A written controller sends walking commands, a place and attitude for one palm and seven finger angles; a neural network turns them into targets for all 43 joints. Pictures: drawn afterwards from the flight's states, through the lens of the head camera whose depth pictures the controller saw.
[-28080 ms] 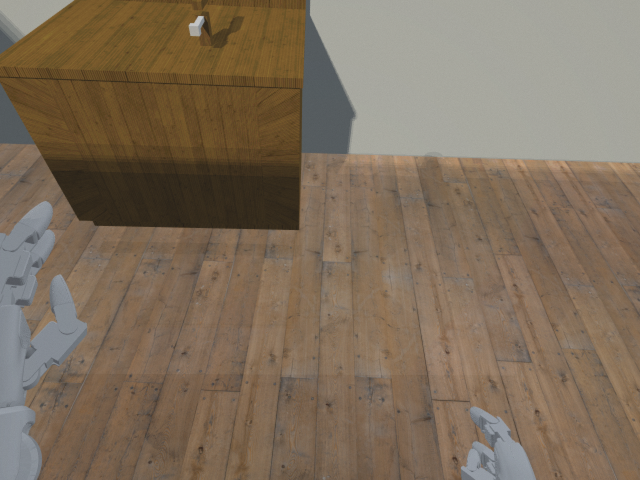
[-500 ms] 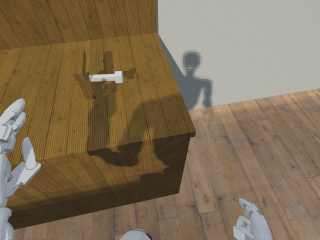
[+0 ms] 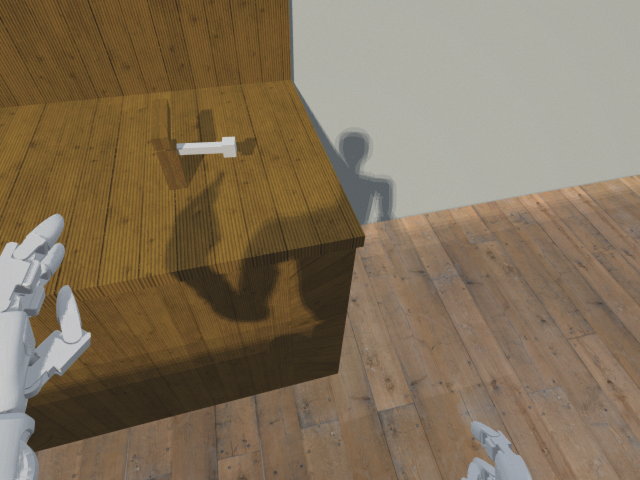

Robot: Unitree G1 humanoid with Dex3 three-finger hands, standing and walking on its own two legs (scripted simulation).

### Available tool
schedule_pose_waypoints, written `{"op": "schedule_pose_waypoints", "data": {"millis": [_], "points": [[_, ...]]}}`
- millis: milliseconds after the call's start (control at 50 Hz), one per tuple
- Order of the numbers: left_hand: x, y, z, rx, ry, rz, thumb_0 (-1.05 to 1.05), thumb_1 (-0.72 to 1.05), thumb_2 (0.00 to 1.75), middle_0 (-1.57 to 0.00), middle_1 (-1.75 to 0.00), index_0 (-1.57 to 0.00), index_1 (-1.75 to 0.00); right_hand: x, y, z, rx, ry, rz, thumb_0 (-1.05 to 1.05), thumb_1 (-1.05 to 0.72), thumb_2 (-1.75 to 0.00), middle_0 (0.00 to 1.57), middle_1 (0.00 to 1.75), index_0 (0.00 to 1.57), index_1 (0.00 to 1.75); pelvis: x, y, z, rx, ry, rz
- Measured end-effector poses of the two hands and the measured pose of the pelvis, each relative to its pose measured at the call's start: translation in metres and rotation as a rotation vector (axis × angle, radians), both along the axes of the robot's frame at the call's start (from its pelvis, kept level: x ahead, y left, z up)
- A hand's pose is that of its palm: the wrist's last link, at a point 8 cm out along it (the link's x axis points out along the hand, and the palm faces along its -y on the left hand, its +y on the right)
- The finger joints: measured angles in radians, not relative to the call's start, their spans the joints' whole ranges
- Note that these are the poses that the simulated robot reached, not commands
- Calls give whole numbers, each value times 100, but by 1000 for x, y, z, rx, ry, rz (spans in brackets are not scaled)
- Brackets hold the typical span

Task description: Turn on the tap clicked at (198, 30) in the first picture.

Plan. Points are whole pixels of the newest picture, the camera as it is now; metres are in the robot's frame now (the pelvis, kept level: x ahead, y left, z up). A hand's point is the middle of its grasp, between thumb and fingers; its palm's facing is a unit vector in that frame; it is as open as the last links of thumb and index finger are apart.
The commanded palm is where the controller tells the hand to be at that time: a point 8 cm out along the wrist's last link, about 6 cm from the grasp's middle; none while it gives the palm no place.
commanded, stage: stop stepping back and stand still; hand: left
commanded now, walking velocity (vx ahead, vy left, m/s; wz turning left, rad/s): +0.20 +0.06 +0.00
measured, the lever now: (229, 147) +0.67 +0.23 +0.04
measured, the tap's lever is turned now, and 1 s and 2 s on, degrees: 81 81 81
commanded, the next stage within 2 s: stand and check the lever's angle in 0.54 s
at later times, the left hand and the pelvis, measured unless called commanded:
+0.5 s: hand (36, 380) +0.17 +0.27 +0.14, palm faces +0.42 -0.86 -0.31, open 7.4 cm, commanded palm +0.11 +0.30 +0.17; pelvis -0.05 +0.02 -0.02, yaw +0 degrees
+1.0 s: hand (70, 353) +0.19 +0.24 +0.15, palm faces +0.38 -0.83 -0.41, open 7.4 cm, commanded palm +0.14 +0.28 +0.17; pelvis -0.02 +0.00 +0.00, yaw +1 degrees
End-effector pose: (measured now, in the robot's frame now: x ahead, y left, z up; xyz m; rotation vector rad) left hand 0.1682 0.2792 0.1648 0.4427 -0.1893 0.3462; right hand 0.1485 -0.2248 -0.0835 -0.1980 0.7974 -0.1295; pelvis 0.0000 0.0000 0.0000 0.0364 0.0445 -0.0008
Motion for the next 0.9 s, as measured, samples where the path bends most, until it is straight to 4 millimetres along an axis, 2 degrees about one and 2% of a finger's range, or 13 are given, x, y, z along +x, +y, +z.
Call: {"op": "schedule_pose_waypoints", "data": {"millis": [100, 200, 300, 360, 400, 520, 600, 660, 760, 900], "points": [[-1, 20, -11, -28, -10, 24, 2, 89, 90, -21, -30, -21, -30, -28, -12, -4, -71, -11, -49, 1, -90, -90, 20, 30, 20, 30, -20, 16, -10, -41, -8, 39], [-24, 19, 2, 29, -29, -23, 2, 89, 90, -21, -30, -21, -30, -50, -7, 3, -54, -50, -90, 1, -90, -90, 20, 30, 20, 30, -34, 21, -10, -11, -49, -3], [-39, 16, 17, 63, -88, -6, 2, 89, 90, -21, -30, -21, -30, -60, 2, -11, -12, -40, -61, 1, -90, -90, 20, 30, 20, 30, -38, 18, -12, -48, -73, 14], [-43, 20, 13, 36, -99, 26, 2, 89, 90, -21, -30, -21, -30, -62, 4, -20, 3, -9, -52, 1, -90, -90, 20, 30, 20, 30, -41, 17, -14, -61, -72, 17], [-44, 23, 5, -6, -87, 39, 2, 89, 90, -21, -30, -21, -30, -63, 7, -19, 2, 7, -45, 1, -90, -90, 20, 30, 20, 30, -44, 19, -13, -57, -75, 16], [-39, 24, -14, -51, -70, 26, 2, 89, 90, -20, -30, -21, -30, -56, 14, -11, -29, -46, -26, 1, -90, -90, 20, 30, 20, 30, -49, 23, -19, -29, -102, -6], [-32, 17, 3, -9, -82, 25, 2, 89, 90, -21, -30, -21, -30, -51, 22, -8, 13, -57, -10, 1, -90, -90, 20, 30, 20, 30, -40, 16, -12, -17, -93, 14], [-29, 10, 17, 58, -111, 30, 2, 89, 90, -21, -30, -21, -30, -41, 23, -14, 46, -54, 17, 1, -90, -90, 20, 30, 20, 30, -32, 8, -13, -12, -77, 19], [-19, 0, 15, 50, -60, 31, 2, 89, 90, -20, -30, -21, -30, -25, 11, -20, 62, -27, 24, 1, -90, -90, 20, 30, 20, 30, -25, 0, -10, -38, -61, 23], [-14, -5, -3, 3, 44, 17, 2, 89, 90, -21, -30, -21, -30, -6, -14, -5, -8, -53, -16, 1, -90, -90, 20, 30, 20, 30, -18, 0, -6, -33, -57, 15]]}}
